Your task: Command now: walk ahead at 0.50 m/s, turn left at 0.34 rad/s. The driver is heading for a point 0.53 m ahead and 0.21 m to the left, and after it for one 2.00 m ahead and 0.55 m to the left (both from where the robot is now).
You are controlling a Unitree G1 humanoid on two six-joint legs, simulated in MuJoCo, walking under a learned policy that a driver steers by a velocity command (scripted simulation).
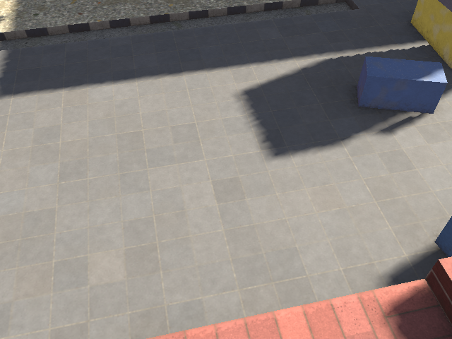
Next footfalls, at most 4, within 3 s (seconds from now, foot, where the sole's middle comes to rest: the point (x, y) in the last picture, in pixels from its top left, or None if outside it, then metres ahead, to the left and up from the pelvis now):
0.26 left None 0.26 0.16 -0.90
0.66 right None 0.55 0.01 -1.05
1.12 left None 0.51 0.27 -1.05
1.56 right None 0.58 0.04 -1.05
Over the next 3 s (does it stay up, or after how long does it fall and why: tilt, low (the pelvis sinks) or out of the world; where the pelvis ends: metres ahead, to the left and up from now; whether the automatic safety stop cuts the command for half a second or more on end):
stays up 0.51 0.14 -0.27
